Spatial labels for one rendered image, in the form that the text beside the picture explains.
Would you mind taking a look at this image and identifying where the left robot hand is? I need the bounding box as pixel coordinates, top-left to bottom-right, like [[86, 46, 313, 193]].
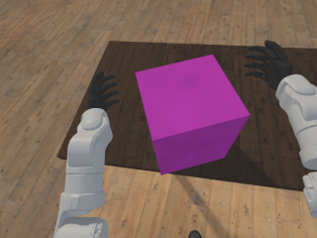
[[87, 70, 120, 112]]

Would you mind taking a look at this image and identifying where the table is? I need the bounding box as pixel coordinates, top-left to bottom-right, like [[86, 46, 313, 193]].
[[57, 41, 317, 192]]

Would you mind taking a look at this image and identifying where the robot left upper arm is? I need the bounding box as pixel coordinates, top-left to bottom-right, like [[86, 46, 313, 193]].
[[55, 217, 109, 238]]

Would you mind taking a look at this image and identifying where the right robot hand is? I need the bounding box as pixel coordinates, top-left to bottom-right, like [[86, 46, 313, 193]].
[[245, 40, 293, 90]]

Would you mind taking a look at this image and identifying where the left robot forearm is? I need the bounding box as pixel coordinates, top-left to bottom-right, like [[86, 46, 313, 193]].
[[53, 108, 113, 238]]

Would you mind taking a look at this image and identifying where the carton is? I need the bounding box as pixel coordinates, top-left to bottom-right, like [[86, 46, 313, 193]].
[[135, 55, 251, 175]]

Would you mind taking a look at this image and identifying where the right robot forearm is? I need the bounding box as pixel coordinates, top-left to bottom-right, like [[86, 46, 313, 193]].
[[275, 74, 317, 171]]

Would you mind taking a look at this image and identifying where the robot right upper arm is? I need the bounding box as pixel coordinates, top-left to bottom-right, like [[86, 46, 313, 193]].
[[302, 172, 317, 218]]

